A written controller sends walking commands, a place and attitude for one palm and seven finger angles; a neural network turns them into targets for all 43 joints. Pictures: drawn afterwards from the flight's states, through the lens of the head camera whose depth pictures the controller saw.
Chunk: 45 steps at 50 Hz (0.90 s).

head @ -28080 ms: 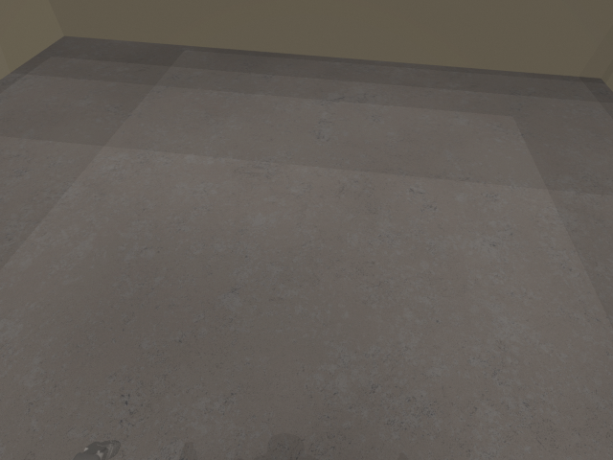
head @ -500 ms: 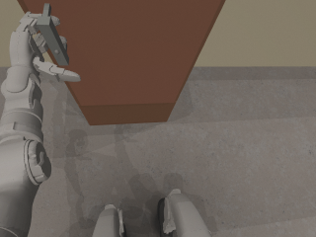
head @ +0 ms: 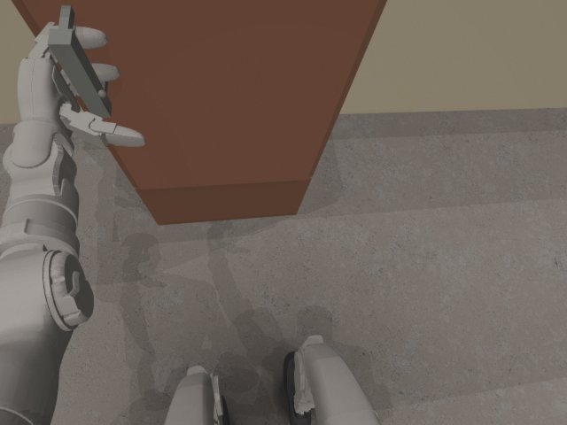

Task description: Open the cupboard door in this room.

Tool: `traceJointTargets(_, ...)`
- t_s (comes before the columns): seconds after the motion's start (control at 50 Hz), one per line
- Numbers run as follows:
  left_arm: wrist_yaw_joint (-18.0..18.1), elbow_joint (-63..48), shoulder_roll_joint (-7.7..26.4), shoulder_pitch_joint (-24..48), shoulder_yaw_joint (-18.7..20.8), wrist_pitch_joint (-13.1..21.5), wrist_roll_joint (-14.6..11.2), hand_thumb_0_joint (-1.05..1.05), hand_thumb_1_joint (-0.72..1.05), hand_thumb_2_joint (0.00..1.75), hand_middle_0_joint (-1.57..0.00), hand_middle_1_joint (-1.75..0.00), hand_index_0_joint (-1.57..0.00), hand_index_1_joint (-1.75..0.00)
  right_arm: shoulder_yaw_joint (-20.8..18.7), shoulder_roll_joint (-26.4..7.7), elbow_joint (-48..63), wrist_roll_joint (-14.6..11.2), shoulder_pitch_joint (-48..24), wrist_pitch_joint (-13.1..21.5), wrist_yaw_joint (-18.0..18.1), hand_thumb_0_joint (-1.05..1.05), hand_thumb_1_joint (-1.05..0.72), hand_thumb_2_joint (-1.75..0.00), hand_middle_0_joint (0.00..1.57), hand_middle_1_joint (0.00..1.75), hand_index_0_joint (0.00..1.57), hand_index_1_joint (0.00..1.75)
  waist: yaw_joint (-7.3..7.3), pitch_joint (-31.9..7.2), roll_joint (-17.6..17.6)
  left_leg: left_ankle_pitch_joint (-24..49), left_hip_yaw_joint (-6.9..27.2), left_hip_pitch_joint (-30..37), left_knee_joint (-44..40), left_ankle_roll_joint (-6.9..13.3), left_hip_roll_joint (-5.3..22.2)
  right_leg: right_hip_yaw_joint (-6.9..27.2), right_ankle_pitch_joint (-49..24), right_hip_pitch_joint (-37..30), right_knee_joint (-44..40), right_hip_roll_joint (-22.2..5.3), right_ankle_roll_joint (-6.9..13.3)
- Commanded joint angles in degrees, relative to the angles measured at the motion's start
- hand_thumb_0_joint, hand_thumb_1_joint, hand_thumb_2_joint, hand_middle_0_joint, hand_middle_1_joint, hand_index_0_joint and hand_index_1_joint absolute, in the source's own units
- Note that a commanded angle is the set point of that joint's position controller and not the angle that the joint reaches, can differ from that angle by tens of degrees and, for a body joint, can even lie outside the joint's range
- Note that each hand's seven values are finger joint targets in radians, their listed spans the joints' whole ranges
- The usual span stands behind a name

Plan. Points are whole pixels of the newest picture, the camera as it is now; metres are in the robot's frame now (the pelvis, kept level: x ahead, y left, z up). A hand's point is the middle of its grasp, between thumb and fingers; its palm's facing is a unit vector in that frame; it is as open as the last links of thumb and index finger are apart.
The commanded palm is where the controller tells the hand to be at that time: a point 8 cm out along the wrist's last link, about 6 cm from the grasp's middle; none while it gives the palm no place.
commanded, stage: slide the fingers in behind the handle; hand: left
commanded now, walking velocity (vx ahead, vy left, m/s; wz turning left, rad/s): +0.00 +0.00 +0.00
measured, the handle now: (85, 66) +0.59 +0.20 +0.06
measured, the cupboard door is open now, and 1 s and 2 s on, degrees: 0 0 39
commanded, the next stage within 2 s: close the thumb around the handle in 0.06 s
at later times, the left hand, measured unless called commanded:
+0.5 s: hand (100, 93) +0.54 +0.18 +0.06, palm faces -0.01 -1.00 -0.02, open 10.4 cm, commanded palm +0.52 +0.21 +0.06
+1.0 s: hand (104, 92) +0.54 +0.17 +0.06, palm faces +0.00 -1.00 -0.01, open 5.5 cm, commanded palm +0.52 +0.20 +0.06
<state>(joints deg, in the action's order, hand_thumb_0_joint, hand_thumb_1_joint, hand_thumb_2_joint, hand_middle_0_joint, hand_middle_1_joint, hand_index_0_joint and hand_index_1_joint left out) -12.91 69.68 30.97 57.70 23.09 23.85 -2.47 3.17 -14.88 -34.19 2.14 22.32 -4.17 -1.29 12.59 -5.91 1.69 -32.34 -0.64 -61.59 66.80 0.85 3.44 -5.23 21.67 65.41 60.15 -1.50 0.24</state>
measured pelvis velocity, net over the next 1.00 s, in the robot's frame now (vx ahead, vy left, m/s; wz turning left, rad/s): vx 0.00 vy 0.00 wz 0.00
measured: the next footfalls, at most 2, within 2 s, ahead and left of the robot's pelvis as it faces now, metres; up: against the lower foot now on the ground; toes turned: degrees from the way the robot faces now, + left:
none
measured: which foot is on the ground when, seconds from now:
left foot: down 0.00-1.00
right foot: down 0.00-1.00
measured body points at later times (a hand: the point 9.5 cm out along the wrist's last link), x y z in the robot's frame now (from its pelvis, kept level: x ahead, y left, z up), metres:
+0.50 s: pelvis +0.00 +0.00 +0.00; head +0.17 +0.03 +0.41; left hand +0.54 +0.23 +0.06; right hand -0.01 -0.26 -0.11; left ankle -0.02 +0.11 -0.65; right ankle +0.05 -0.13 -0.65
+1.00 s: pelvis +0.00 +0.00 +0.00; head +0.17 +0.03 +0.42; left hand +0.54 +0.22 +0.06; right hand -0.01 -0.25 -0.11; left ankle -0.02 +0.11 -0.65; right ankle +0.05 -0.13 -0.65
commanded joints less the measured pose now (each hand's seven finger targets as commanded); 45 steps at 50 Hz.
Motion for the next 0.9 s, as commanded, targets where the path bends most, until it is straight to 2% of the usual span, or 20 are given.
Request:
traceJointTargets(0.0, 0.38, -11.97, 11.95, 26.29, 1.07, 3.74, -1.1, 0.0, -0.5, 0.3, -0.3, -1.2, -0.3, -1.2, -4.09, -10.83, 1.62, 0.35, 12.08, 0.43, 0.82, 0.0, -0.9, -0.9, 0.2, 0.3, 0.2, 0.3, 1.79, -31.1, 8.07, 25.38, 3.74, 16.05, -7.36, 0.49, -2.38, 3.22, -16.46, -20.63, -4.23, 3.34, 1.06)
traceJointTargets(0.14, 0.62, -12.67, 11.61, 27.8, 0.31, 3.6, -0.61, 0.0, -0.5, 0.3, -0.3, -1.2, -0.3, -1.2, -4.15, -10.87, 1.17, 0.35, 12.14, 0.27, 0.77, 0.0, -0.9, -0.9, 0.2, 0.3, 0.2, 0.3, 1.84, -31.28, 8.55, 25.59, 4.24, 16.94, -7.4, 0.21, -2.26, 2.93, -15.58, -19.55, -4.15, 3.23, 0.94)
traceJointTargets(0.18, 0.87, -11.13, 11.34, 27.98, 0.1, 3.06, -0.54, 0.0, -0.39, 0.35, -0.31, -1.21, -0.31, -1.21, -4.06, -10.95, 0.94, 0.34, 12.04, 0.38, 0.84, 0.0, -0.9, -0.9, 0.2, 0.3, 0.2, 0.3, 2.34, -29.07, 8.16, 23.6, 3.99, 15.39, -7.43, 0.42, -2.32, 3.05, -14.09, -18.92, -4.58, 3.25, 0.85)
traceJointTargets(0.22, 1.04, -10.6, 13.27, 28.66, 1.24, 3.12, -0.21, 0.0, -0.28, 0.4, -0.32, -1.22, -0.32, -1.22, -3.91, -11.11, 0.99, 0.39, 12.35, 0.47, 1.0, 0.0, -0.9, -0.9, 0.2, 0.3, 0.2, 0.3, 2.19, -29.93, 8.01, 23.51, 4.09, 14.81, -7.24, 0.5, -2.37, 3.13, -14.16, -19.31, -4.27, 3.26, 0.88)
traceJointTargets(0.3, 0.72, -11.59, 12.23, 28.44, 0.65, 3.24, -0.16, 0.0, -0.05, 0.49, -0.33, -1.25, -0.33, -1.25, -4.05, -10.95, 1.37, 0.57, 12.53, 0.59, 0.91, 0.0, -0.9, -0.9, 0.2, 0.3, 0.2, 0.3, 1.89, -32.11, 10.21, 25.24, 4.13, 16.6, -6.85, 0.33, -2.51, 3.02, -15.23, -19.09, -3.8, 3.19, 1.21)
traceJointTargets(0.34, 0.75, -11.5, 11.89, 28.99, 0.29, 2.97, -0.38, 0.0, 0.06, 0.54, -0.34, -1.26, -0.34, -1.26, -3.98, -10.94, 0.97, 0.52, 12.52, 0.49, 0.8, 0.0, -0.9, -0.9, 0.2, 0.3, 0.2, 0.3, 2.39, -31.07, 8.61, 24.75, 4.27, 15.97, -6.91, 0.38, -2.32, 3.02, -15.04, -19.15, -4.16, 3.25, 0.91)
traceJointTargets(0.38, 0.63, -10.88, 12.85, 27.67, 1.01, 2.71, -0.52, 0.0, 0.17, 0.59, -0.35, -1.27, -0.35, -1.27, -3.87, -11.02, 1.24, 0.36, 12.16, 0.5, 0.87, 0.0, -0.9, -0.9, 0.2, 0.3, 0.2, 0.3, 1.89, -30.14, 8.51, 23.44, 3.75, 14.3, -7.19, 0.48, -2.47, 3.27, -14.71, -20.29, -4.45, 3.18, 0.96)
traceJointTargets(0.42, 0.63, -13.11, 13.46, 28.69, 1.35, 3.31, -0.37, 0.0, 0.28, 0.64, -0.36, -1.28, -0.36, -1.28, -3.95, -10.97, 1.46, 0.49, 12.37, 0.56, 0.77, 0.0, -0.9, -0.9, 0.2, 0.3, 0.2, 0.3, 1.33, -33.39, 11.18, 25.55, 4.14, 17.25, -7.18, 0.19, -2.5, 3.15, -15.68, -20.18, -4.0, 3.24, 1.14)
traceJointTargets(0.48, 0.65, -11.66, 12.62, 27.39, 1.12, 2.81, -0.75, 0.0, 0.45, 0.71, -0.37, -1.3, -0.37, -1.3, -3.89, -10.99, 1.36, 0.4, 12.09, 0.55, 0.78, 0.0, -0.9, -0.9, 0.2, 0.3, 0.2, 0.3, 1.94, -30.17, 7.58, 23.75, 4.08, 15.07, -7.52, 0.4, -2.3, 2.93, -14.65, -20.36, -4.54, 3.33, 0.91)
traceJointTargets(0.52, 0.58, -12.52, 15.0, 26.64, 2.84, 3.28, -0.61, 0.0, 0.56, 0.76, -0.38, -1.31, -0.38, -1.31, -3.85, -11.12, 1.63, 0.39, 12.13, 0.58, 0.89, 0.0, -0.9, -0.9, 0.2, 0.3, 0.2, 0.3, 0.95, -31.75, 9.31, 24.81, 3.84, 15.31, -7.39, 0.35, -2.36, 3.17, -15.86, -21.21, -4.05, 3.29, 1.14)
traceJointTargets(0.56, 0.47, -12.78, 11.51, 26.08, 0.51, 3.3, -0.72, 0.0, 0.68, 0.8, -0.38, -1.33, -0.38, -1.33, -4.06, -10.8, 1.69, 0.4, 11.95, 0.59, 0.68, 0.0, -0.9, -0.9, 0.2, 0.3, 0.2, 0.3, 1.38, -31.81, 9.62, 25.92, 4.09, 17.17, -7.41, 0.17, -2.3, 2.91, -15.9, -19.87, -4.17, 3.35, 1.07)
traceJointTargets(0.58, 0.6, -12.46, 12.56, 26.32, 1.11, 3.28, -0.66, 0.0, 0.73, 0.83, -0.39, -1.33, -0.39, -1.33, -4.0, -10.98, 1.39, 0.44, 12.1, 0.54, 0.68, 0.0, -0.9, -0.9, 0.2, 0.3, 0.2, 0.3, 1.41, -30.63, 8.35, 25.42, 4.27, 16.54, -7.64, 0.15, -2.15, 2.76, -15.45, -19.97, -4.27, 3.39, 1.06)
traceJointTargets(0.62, 0.74, -13.8, 12.72, 26.18, 1.3, 3.78, -0.66, 0.0, 0.84, 0.88, -0.4, -1.34, -0.4, -1.34, -4.09, -11.1, 1.62, 0.44, 12.13, 0.43, 0.65, 0.0, -0.9, -0.9, 0.2, 0.3, 0.2, 0.3, 0.88, -31.75, 10.41, 26.98, 4.5, 18.88, -7.85, -0.15, -2.1, 2.52, -15.4, -18.88, -4.11, 3.38, 1.16)
traceJointTargets(0.64, 0.77, -14.41, 10.76, 26.9, -0.22, 3.86, -0.71, 0.0, 0.9, 0.9, -0.4, -1.35, -0.4, -1.35, -4.15, -10.83, 1.51, 0.52, 11.97, 0.47, 0.59, 0.0, -0.9, -0.9, 0.2, 0.3, 0.2, 0.3, 1.42, -32.08, 10.54, 27.65, 4.56, 19.63, -7.71, -0.19, -2.05, 2.45, -15.85, -18.62, -4.05, 3.39, 1.11)
traceJointTargets(0.7, 1.07, -12.7, 11.32, 25.69, 0.93, 3.77, -1.08, 0.0, 0.9, 0.9, -0.4, -1.35, -0.4, -1.35, -4.15, -11.02, 1.41, 0.6, 12.35, 0.43, 0.59, 0.0, -0.9, -0.9, 0.2, 0.3, 0.2, 0.3, 1.46, -30.49, 8.88, 27.38, 4.42, 18.27, -7.68, 0.02, -2.11, 2.44, -16.2, -19.11, -4.2, 3.57, 1.19)
traceJointTargets(0.72, 1.26, -14.4, 13.45, 26.41, 2.11, 4.15, -0.7, 0.0, 0.9, 0.9, -0.4, -1.35, -0.4, -1.35, -4.2, -11.19, 1.26, 0.61, 12.44, 0.29, 0.65, 0.0, -0.9, -0.9, 0.2, 0.3, 0.2, 0.3, 0.77, -32.43, 9.25, 28.16, 4.6, 18.66, -7.66, -0.17, -2.07, 2.59, -16.9, -20.14, -3.87, 3.35, 1.15)
traceJointTargets(0.76, 1.31, -13.9, 10.51, 25.08, 0.24, 4.11, -0.59, 0.0, 0.9, 0.9, -0.4, -1.35, -0.4, -1.35, -4.35, -10.72, 1.35, 0.55, 12.26, 0.29, 0.48, 0.0, -0.9, -0.9, 0.2, 0.3, 0.2, 0.3, 1.01, -31.64, 9.24, 29.13, 4.43, 19.36, -7.84, -0.3, -2.08, 2.38, -17.54, -19.79, -4.06, 3.37, 1.13)
traceJointTargets(0.82, 1.72, -14.37, 12.79, 24.46, 2.28, 4.38, -0.62, 0.0, 0.9, 0.9, -0.4, -1.35, -0.4, -1.35, -4.4, -10.92, 1.45, 0.56, 12.41, -0.03, 0.54, 0.0, -0.9, -0.9, 0.2, 0.3, 0.2, 0.3, 0.29, -32.22, 9.75, 30.07, 4.38, 19.37, -7.74, -0.36, -2.13, 2.52, -18.24, -20.36, -3.8, 3.39, 1.18)
traceJointTargets(0.84, 1.76, -14.27, 10.53, 24.72, 0.39, 4.28, -0.48, 0.0, 0.9, 0.9, -0.4, -1.35, -0.4, -1.35, -4.37, -10.67, 1.45, 0.56, 12.2, -0.01, 0.43, 0.0, -0.9, -0.9, 0.2, 0.3, 0.2, 0.3, 0.97, -31.67, 9.14, 29.43, 4.19, 19.1, -7.7, -0.25, -2.2, 2.55, -18.11, -20.03, -4.0, 3.36, 1.01)
traceJointTargets(0.88, 1.95, -13.75, 11.59, 24.28, 0.93, 4.25, -0.09, 0.0, 0.9, 0.9, -0.4, -1.35, -0.4, -1.35, -4.35, -10.7, 1.36, 0.54, 12.04, -0.03, 0.49, 0.0, -0.9, -0.9, 0.2, 0.3, 0.2, 0.3, 0.79, -30.34, 8.47, 27.62, 3.87, 17.26, -7.77, -0.06, -2.26, 2.79, -17.51, -20.78, -4.13, 3.3, 0.97)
